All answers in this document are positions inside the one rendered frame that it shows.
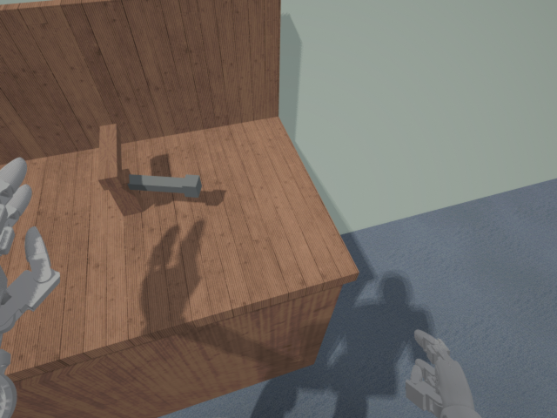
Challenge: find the tap lever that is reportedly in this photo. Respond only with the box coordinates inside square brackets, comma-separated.
[127, 174, 202, 198]

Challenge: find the counter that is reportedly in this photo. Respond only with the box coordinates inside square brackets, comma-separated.
[0, 0, 359, 418]

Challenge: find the right robot hand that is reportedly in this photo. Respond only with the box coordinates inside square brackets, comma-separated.
[406, 329, 475, 418]

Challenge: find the left robot forearm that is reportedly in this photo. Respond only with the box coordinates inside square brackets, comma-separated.
[0, 349, 17, 418]

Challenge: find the left robot hand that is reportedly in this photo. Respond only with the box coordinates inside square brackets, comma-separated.
[0, 158, 60, 347]

